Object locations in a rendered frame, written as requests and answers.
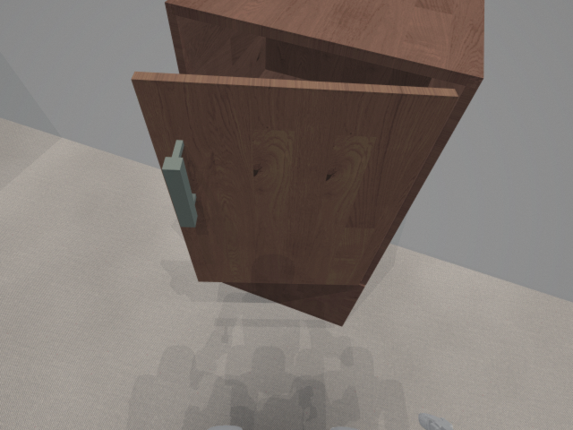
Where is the cupboard door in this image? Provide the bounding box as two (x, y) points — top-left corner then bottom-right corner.
(131, 72), (458, 285)

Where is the handle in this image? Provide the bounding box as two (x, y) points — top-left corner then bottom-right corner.
(162, 140), (198, 228)

